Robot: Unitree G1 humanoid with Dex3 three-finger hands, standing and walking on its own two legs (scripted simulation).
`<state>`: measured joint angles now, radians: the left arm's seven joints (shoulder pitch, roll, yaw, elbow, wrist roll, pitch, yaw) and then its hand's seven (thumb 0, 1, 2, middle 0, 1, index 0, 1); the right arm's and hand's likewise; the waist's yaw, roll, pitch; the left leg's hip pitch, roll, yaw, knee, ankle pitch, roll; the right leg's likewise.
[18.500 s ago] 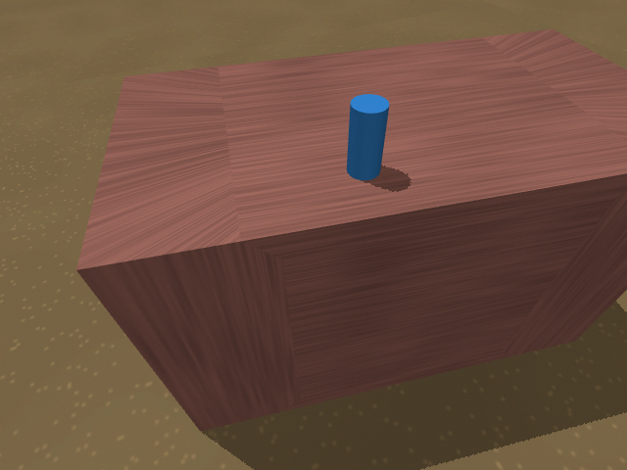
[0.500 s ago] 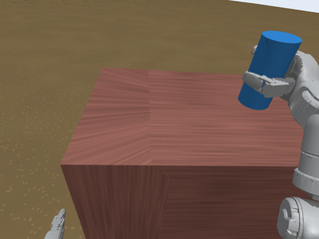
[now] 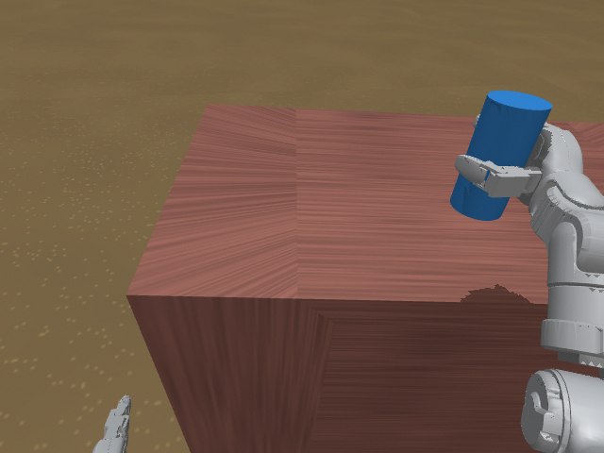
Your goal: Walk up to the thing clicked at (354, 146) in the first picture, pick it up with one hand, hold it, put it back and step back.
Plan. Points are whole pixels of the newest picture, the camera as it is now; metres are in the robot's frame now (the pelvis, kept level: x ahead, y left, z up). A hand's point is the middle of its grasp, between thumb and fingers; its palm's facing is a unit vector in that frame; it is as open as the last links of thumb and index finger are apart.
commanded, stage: crouch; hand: right
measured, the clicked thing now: (495, 158) +0.39 -0.20 +0.26
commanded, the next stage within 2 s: lower in 0.78 s
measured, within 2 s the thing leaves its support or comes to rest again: rests again in 1.86 s
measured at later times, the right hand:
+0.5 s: hand (474, 170) +0.44 -0.21 +0.22, palm faces +0.23 +0.97 -0.01, open 9.3 cm
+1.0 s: hand (467, 176) +0.47 -0.22 +0.19, palm faces +0.22 +0.97 +0.00, open 9.3 cm
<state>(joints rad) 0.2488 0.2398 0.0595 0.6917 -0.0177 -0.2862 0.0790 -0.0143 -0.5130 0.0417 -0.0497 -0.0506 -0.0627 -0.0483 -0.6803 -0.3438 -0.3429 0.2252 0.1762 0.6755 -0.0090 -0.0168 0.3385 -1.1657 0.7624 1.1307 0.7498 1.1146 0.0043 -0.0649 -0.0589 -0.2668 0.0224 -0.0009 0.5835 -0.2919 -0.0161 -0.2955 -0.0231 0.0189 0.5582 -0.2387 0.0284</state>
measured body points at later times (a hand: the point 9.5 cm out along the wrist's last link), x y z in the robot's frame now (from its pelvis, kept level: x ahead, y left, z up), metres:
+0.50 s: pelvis +0.01 +0.00 +0.00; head +0.00 +0.01 +0.45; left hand +0.16 +0.26 -0.08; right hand +0.42 -0.26 +0.22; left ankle +0.01 +0.13 -0.73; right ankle +0.04 -0.14 -0.73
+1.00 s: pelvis +0.02 -0.01 +0.00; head +0.03 +0.00 +0.45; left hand +0.17 +0.26 -0.08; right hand +0.45 -0.27 +0.19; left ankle +0.01 +0.13 -0.73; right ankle +0.04 -0.14 -0.73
